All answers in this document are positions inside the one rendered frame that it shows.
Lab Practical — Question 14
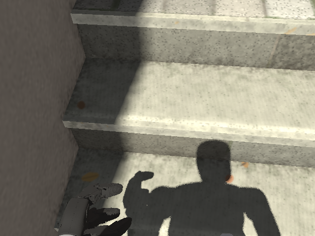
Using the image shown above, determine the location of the left robot hand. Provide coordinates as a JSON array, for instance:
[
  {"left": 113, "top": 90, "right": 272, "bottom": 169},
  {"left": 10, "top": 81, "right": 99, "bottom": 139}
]
[{"left": 57, "top": 182, "right": 132, "bottom": 236}]

